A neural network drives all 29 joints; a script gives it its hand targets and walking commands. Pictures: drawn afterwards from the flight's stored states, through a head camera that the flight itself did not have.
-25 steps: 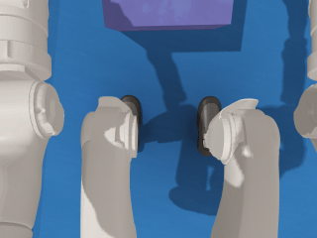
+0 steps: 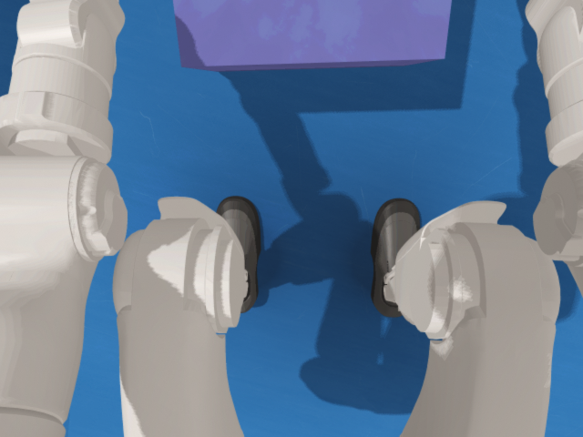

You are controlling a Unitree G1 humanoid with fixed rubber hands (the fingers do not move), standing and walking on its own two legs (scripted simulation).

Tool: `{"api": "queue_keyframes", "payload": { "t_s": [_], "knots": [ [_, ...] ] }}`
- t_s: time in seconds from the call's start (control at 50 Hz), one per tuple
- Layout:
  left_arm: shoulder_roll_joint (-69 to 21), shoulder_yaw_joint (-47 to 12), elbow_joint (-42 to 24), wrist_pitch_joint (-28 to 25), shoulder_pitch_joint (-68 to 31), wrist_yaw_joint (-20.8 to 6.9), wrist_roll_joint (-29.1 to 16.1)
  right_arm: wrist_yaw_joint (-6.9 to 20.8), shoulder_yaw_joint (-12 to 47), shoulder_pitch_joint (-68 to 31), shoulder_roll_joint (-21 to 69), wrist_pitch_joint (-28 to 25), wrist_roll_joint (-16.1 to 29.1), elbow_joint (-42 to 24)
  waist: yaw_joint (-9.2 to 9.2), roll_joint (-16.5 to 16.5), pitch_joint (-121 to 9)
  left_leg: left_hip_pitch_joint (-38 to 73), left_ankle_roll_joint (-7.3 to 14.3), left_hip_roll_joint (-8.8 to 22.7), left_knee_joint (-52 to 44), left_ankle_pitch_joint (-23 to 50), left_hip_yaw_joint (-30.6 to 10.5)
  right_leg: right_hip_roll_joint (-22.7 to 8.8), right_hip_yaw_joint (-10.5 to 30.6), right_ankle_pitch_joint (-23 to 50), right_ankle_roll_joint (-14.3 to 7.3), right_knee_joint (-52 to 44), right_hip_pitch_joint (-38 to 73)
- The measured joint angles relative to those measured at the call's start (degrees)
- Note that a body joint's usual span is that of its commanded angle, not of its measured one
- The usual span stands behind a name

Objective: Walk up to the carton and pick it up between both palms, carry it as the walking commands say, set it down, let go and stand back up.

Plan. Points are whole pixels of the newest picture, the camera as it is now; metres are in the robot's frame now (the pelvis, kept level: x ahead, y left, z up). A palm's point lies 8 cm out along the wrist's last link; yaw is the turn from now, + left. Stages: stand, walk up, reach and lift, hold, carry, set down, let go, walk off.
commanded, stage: reach and lift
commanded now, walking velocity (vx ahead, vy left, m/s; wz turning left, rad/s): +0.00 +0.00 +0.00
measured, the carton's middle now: out of the picture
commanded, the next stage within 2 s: none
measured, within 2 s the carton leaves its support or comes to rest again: leaves its support in 1.78 s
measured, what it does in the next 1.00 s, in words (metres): stands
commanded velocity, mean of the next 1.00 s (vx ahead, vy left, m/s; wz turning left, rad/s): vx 0.00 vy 0.00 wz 0.00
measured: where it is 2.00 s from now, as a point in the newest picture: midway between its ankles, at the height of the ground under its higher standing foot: (315, 274)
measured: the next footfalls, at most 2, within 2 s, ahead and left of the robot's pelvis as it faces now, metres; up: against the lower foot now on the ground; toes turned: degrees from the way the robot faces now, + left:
none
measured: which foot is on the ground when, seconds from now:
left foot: down 0.00-1.00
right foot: down 0.00-1.00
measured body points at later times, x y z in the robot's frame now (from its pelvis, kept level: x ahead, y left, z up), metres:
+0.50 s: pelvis +0.00 +0.00 -0.01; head +0.38 +0.00 +0.22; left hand +0.55 +0.21 -0.20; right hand +0.56 -0.19 -0.20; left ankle +0.11 +0.13 -0.32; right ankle +0.11 -0.13 -0.32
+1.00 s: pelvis +0.00 +0.00 +0.00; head +0.39 +0.00 +0.21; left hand +0.55 +0.20 -0.21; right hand +0.57 -0.16 -0.20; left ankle +0.11 +0.13 -0.32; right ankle +0.11 -0.13 -0.32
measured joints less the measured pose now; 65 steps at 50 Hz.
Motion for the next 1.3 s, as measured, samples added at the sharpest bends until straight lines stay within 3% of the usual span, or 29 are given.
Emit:
{"api": "queue_keyframes", "payload": {
  "t_s": [0.1,0.4,0.62,1.08,1.3],
  "knots": [
    [0.1,-0.4,1.0,-0.9,0.3,-0.3,0.5,0.4,0.6,-0.2,-0.7,-1.0,0.8,0.5,0.05,0.0,-0.4,-1.1,0.7,0.8,1.1,-0.5,0.3,-0.5,-0.3,-0.9,-0.3,1.2,-0.8],
    [0.8,-4.3,-0.1,-0.7,1.1,-0.3,-3.3,-0.2,2.6,0.1,-0.5,-1.0,3.2,1.1,-0.37,0.0,0.0,-1.0,0.6,0.8,1.2,0.3,0.3,-0.8,-0.5,-0.3,-0.7,1.5,-0.7],
    [-2.5,-3.7,2.9,-1.1,-0.3,0.6,-0.8,-1.0,2.5,-1.2,2.3,-1.5,1.9,3.0,0.06,0.0,-2.1,-2.0,0.5,1.0,-0.1,1.0,0.0,-0.8,-0.9,0.6,-0.9,0.0,-1.8],
    [-1.7,-9.2,3.9,-3.1,-3.1,2.7,-5.0,-3.5,6.2,-4.9,4.1,-2.8,2.2,3.9,-0.17,0.0,0.3,-1.1,0.5,1.0,-1.0,1.1,0.2,-0.9,-0.8,0.6,-1.0,-0.7,-0.8],
    [-2.9,-4.5,4.2,-0.2,-1.4,0.3,-0.8,-0.8,1.8,-2.9,4.7,-0.2,-1.7,3.7,-0.28,0.4,-2.8,-2.4,0.6,0.7,0.6,0.4,0.3,-1.1,-0.6,-0.4,-1.1,1.1,-2.1]
  ]
}}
